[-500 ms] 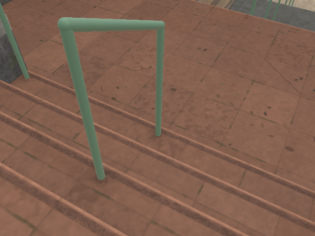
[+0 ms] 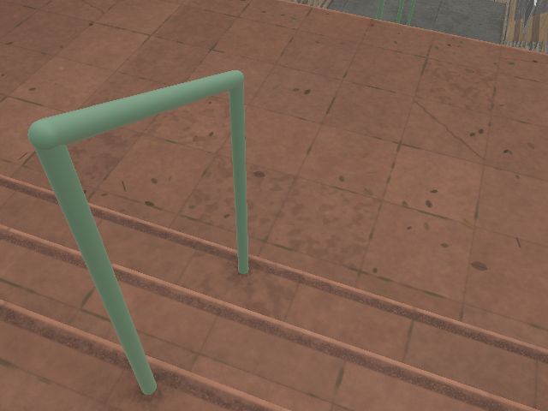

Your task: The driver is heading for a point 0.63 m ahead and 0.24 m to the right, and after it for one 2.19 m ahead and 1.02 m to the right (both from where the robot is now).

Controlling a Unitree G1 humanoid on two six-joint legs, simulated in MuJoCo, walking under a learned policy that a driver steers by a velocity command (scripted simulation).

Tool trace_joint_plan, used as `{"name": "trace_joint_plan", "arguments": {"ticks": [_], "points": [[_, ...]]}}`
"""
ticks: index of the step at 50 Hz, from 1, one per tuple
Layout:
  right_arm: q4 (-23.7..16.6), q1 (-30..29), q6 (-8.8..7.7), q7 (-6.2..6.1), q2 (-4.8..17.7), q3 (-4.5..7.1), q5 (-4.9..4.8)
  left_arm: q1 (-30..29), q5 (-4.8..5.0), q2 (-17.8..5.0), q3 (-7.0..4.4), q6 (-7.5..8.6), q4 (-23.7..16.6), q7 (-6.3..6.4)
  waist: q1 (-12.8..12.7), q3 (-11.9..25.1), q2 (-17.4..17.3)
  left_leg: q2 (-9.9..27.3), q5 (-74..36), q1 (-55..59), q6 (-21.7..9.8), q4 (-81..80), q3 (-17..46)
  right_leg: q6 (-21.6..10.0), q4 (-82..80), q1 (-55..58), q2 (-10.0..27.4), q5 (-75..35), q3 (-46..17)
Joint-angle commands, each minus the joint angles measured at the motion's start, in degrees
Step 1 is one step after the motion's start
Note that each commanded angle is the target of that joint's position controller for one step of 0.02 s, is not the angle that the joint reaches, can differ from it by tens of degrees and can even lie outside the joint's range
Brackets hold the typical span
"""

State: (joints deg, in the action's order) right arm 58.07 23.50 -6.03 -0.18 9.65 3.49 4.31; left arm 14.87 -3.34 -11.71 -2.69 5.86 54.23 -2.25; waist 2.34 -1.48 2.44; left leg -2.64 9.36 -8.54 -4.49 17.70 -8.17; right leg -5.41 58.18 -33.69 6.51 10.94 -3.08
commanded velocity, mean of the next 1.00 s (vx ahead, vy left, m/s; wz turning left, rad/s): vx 0.46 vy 0.00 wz -0.52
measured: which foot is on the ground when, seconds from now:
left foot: down 0.00-0.50, up 0.52-0.92, down 0.94-1.00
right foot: up 0.00-0.46, down 0.48-0.96, up 0.98-1.00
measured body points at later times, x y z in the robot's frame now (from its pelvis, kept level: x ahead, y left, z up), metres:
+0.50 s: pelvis +0.26 -0.11 -0.14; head +0.28 -0.13 +0.31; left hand +0.48 +0.03 -0.27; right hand +0.01 -0.19 -0.27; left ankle +0.02 +0.08 -0.72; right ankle +0.32 -0.23 -0.90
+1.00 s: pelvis +0.55 -0.15 -0.34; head +0.56 -0.15 +0.11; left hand +0.57 +0.08 -0.48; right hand +0.57 -0.42 -0.45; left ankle +0.67 -0.10 -1.08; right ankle +0.33 -0.23 -0.86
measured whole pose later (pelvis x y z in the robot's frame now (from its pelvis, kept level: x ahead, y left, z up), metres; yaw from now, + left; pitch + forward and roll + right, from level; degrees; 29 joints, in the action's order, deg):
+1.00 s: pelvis +0.55 -0.15 -0.34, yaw -34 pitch +1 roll -3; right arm 45.8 9.3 -4.3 3.8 12.7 -0.3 3.4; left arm 33.2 -4.5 -8.8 2.5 4.2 55.1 -3.1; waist -5.9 1.2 -3.2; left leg 4.1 4.0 -19.9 -3.2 23.2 -2.4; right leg 2.9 94.8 -28.2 -4.9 50.3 -9.4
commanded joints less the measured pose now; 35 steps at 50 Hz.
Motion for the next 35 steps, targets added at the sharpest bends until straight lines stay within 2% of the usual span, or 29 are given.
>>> {"name": "trace_joint_plan", "arguments": {"ticks": [1, 2, 3, 4, 5, 6, 7, 8, 9, 11, 14, 15, 17, 18, 21, 22, 23, 24, 25, 26, 27, 28, 29, 30, 31, 32, 33, 34, 35], "points": [[-1.0, 3.63, -0.93, 0.1, 1.69, -0.64, 2.94, 6.41, -0.43, 3.4, 1.3, -0.3, -0.67, -2.52, -2.42, -0.54, -5.06, 16.57, -19.01, -3.08, -8.76, -6.89, 5.69, 0.54, 0.83, -0.81, 2.45, -14.6, -1.99], [-0.68, 4.28, -0.85, 0.4, 1.07, -1.04, 3.27, 6.39, -0.17, 2.57, 1.22, -0.22, -0.81, -3.25, -2.7, -0.79, -4.19, 17.31, -22.01, -3.84, -9.31, -5.9, 4.67, 0.92, 1.13, -1.72, 2.49, -16.61, -2.15], [-0.97, 4.96, -1.34, 0.18, 0.09, -1.72, 2.86, 3.33, -0.91, 1.59, 1.05, -0.14, -2.29, -3.36, -1.88, -1.41, -2.67, 15.5, -19.19, -2.91, -8.98, -4.76, 2.64, 0.87, -3.19, -3.6, 2.2, -21.94, -1.56], [1.24, 7.31, -1.72, -0.44, -1.78, -2.73, 2.45, -1.24, -0.96, 1.18, 1.15, -0.19, -4.61, -3.08, -0.95, -2.34, -2.02, 17.69, -16.75, 2.56, -8.94, -3.97, 5.07, 0.89, -8.91, -9.27, 3.53, -26.33, -5.83], [3.0, 10.79, -1.9, -0.66, -0.86, -2.89, 2.38, -2.23, -0.66, 0.69, 1.02, -0.6, -5.23, -2.58, -0.1, -2.89, -3.63, 19.28, -17.01, 7.08, -9.95, -2.89, 6.7, 1.33, -11.23, -13.62, 3.26, -28.42, -7.05], [3.83, 11.93, -2.16, -0.73, 0.21, -2.91, 1.96, -3.06, -0.31, 0.42, 0.92, -0.59, -5.65, -2.2, 0.2, -2.84, -2.89, 17.9, -16.29, 7.24, -9.54, -2.71, 3.85, 1.16, -16.63, -12.48, 2.75, -32.16, -6.19], [4.67, 11.88, -2.2, -0.71, 0.48, -3.06, 2.4, -5.67, 0.23, 0.8, 1.42, -0.82, -6.41, -2.13, 0.55, -3.94, -4.1, 16.03, -14.24, 5.33, -8.13, -0.84, 1.71, 1.12, -21.32, -9.4, 2.63, -37.35, -5.26], [5.59, 13.43, -2.11, -0.53, 0.33, -3.44, 2.88, -5.16, 0.18, 1.51, 1.51, -1.53, -6.63, -2.18, 0.81, -3.6, -4.71, 15.95, -12.4, 3.73, -8.28, 0.13, 0.83, 1.24, -20.52, -6.55, 1.9, -39.4, -3.74], [5.96, 14.98, -2.03, -0.3, -1.11, -4.09, 2.87, -5.29, -0.12, 1.51, 1.39, -2.18, -6.61, -2.15, 0.98, -5.28, -4.05, 16.74, -9.93, 1.71, -8.11, 0.92, 1.13, 1.05, -19.55, -5.45, 1.83, -38.52, -2.86], [7.17, 16.41, -2.12, 0.11, -1.13, -4.45, 3.11, -6.96, -0.45, 0.82, 1.05, -2.91, -7.97, -2.15, 0.96, -7.43, -2.74, 18.24, -9.3, 2.27, -7.05, 3.66, 0.82, 0.79, -21.32, -5.85, 2.87, -36.26, -3.65], [9.74, 22.29, -1.94, -1.33, -1.66, -4.82, 1.38, -12.39, -1.34, 2.29, 1.68, -4.1, -9.62, -2.32, 4.2, -10.2, -2.07, 20.1, -7.36, 10.41, -5.77, 8.76, 1.9, 1.63, -29.4, -11.82, 4.83, -30.54, -2.17], [9.45, 23.38, -1.61, -2.21, -3.37, -5.35, 0.92, -12.95, -1.29, 2.81, 1.82, -4.4, -9.84, -1.85, 4.99, -9.65, -2.62, 19.81, -5.82, 11.01, -5.42, 9.84, 2.23, 2.2, -31.15, -10.54, 4.46, -30.21, -0.97], [7.87, 20.56, -0.6, -3.09, -2.65, -5.32, 1.08, -14.49, -1.7, 3.61, 2.33, -4.73, -10.12, -1.88, 4.96, -9.83, -2.85, 18.38, -2.33, 4.18, -3.57, 11.22, 0.32, 2.33, -32.32, -1.75, 3.46, -28.9, 1.49], [7.36, 19.11, -0.09, -3.37, -0.75, -4.69, 1.18, -15.99, -1.98, 3.36, 2.47, -4.58, -10.45, -2.11, 5.56, -10.25, -2.41, 17.95, 1.48, 2.19, -2.97, 11.93, -0.22, 2.42, -32.98, 1.06, 2.5, -28.46, 3.05], [9.08, 21.37, 1.41, -4.66, 1.16, -3.84, 0.83, -18.23, -2.81, 1.43, 1.97, -3.61, -8.22, -2.04, 7.49, -11.36, -1.35, 18.93, -1.07, 7.52, -0.74, 17.47, -0.04, 1.86, -41.16, 1.07, 2.66, -23.87, 3.57], [9.5, 22.17, 2.02, -4.76, 1.87, -3.59, 0.84, -15.35, -2.59, 0.47, 1.47, -3.14, -5.13, -1.39, 6.95, -9.34, -0.78, 19.22, -5.18, 11.29, 0.46, 22.33, -0.14, 2.39, -43.74, 2.89, 2.38, -23.16, 4.12], [8.7, 20.5, 2.32, -4.31, 2.2, -3.59, 0.87, -5.98, -1.94, -1.59, 0.62, -2.11, -0.04, -0.43, 3.65, -6.73, 0.84, 17.16, -5.91, 9.25, 1.82, 31.1, -1.68, 2.58, -46.4, 11.14, 1.25, -29.34, 5.88], [7.69, 17.27, 3.07, -2.1, 5.26, -3.19, 2.49, 7.03, 0.09, -4.76, -1.29, -0.76, 4.8, 0.47, -2.87, -0.39, 3.48, 13.6, -5.59, -1.47, 3.03, 41.99, -5.67, 1.69, -46.88, 33.44, -3.03, -41.28, 11.49], [8.8, 19.86, 3.98, 1.32, 2.2, -4.63, 4.26, 21.08, -0.48, -11.2, -3.87, -0.89, 8.74, 0.44, -8.06, 7.62, 7.4, 11.04, 10.33, -20.8, 6.72, 58.05, -4.37, -3.47, -35.56, 61.38, 1.28, -55.7, 7.12], [7.83, 28.53, 3.51, 5.47, -2.24, -6.38, 2.57, 36.41, 0.9, -17.83, -5.49, -1.29, 12.16, -0.5, -9.24, 32.24, 14.66, 6.15, 40.13, -28.58, 9.63, 89.65, -0.17, -17.53, -13.52, 90.59, 11.91, -80.38, -4.77], [1.74, 14.83, 1.62, 6.75, 3.64, -4.68, -0.45, 41.54, -0.11, -14.87, -5.4, -1.6, 15.47, -0.59, -17.19, 31.21, 8.92, 3.99, 41.18, -45.69, 10.17, 100.66, 5.25, -21.68, -20.95, 93.41, 15.75, -70.29, -18.03], [-3.74, -1.75, -0.93, 6.0, 5.73, -3.84, -2.56, 35.58, -0.52, -12.36, -5.24, -0.91, 13.97, 0.29, -18.5, 16.99, 5.12, 6.43, 39.72, -60.84, 8.32, 99.6, 6.3, -19.67, -24.46, 82.89, 14.61, -51.81, -17.02], [-6.07, -7.87, -1.7, 4.72, 8.33, -2.96, -2.36, 27.76, -0.86, -6.88, -3.11, -1.03, 12.28, 0.38, -15.27, 10.99, -0.81, 10.09, 37.2, -58.85, 6.38, 93.02, 8.36, -16.21, -28.56, 66.54, 13.41, -36.23, -16.37], [-5.95, -5.47, -1.71, 3.28, 9.23, -2.04, -1.74, 22.65, -2.97, -4.41, -1.79, -1.34, 10.28, -0.53, -9.79, 4.76, -3.6, 12.18, 32.62, -48.93, 6.0, 85.44, 9.61, -16.41, -29.89, 47.13, 12.84, -44.58, -13.37], [-7.2, -5.22, -1.08, 1.89, 3.51, -2.97, -1.84, 15.12, -2.86, -3.97, -1.05, -1.31, 8.18, -1.04, -3.38, -0.43, -5.72, 12.56, 27.03, -40.43, 3.55, 74.83, 11.84, -16.38, -32.05, 27.03, 12.62, -31.17, -13.0], [-6.34, -3.29, -0.5, 0.76, -1.53, -4.32, 0.55, 5.76, -2.01, 0.39, 1.04, -0.05, 3.82, -0.23, 0.46, -4.27, -6.62, 15.36, 9.72, -30.3, 0.87, 56.21, 15.74, -13.34, -37.63, 9.26, 8.44, -17.13, -9.94], [-7.43, -4.08, 0.61, 0.44, -1.28, -4.2, 1.34, 4.22, -0.64, -2.2, 0.66, 1.01, 2.22, -0.15, 0.71, -7.17, 0.13, 12.52, 9.25, -29.71, 0.26, 57.58, 12.1, -15.49, -40.1, 1.45, 6.27, -6.5, -12.45], [-6.0, -0.95, 1.25, 0.91, 0.2, -4.04, 1.46, 3.33, 0.54, -0.48, 1.69, 1.53, 0.9, 0.0, 0.65, -4.94, -1.92, 12.13, -0.87, -23.76, 0.18, 44.56, 12.14, -15.5, -41.3, -4.05, 5.31, -2.48, -10.09], [-7.21, -0.97, 1.94, 1.61, 0.44, -4.31, 1.71, 2.96, 0.05, -2.29, 1.91, 1.93, 0.56, -0.4, 2.13, -4.34, 1.71, 11.03, -4.17, -19.21, 0.17, 44.61, 10.35, -15.11, -39.77, -8.77, 3.58, -3.96, -11.14]]}}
